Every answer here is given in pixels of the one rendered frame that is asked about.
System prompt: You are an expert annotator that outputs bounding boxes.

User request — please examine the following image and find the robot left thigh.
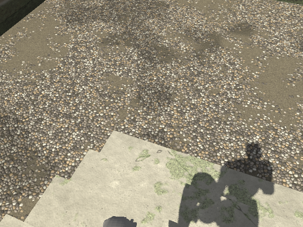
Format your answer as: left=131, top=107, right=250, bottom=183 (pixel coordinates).
left=103, top=216, right=137, bottom=227

